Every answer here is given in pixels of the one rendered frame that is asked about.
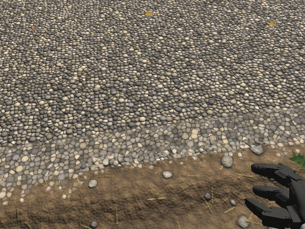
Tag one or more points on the robot right hand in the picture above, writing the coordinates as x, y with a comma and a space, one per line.
291, 213

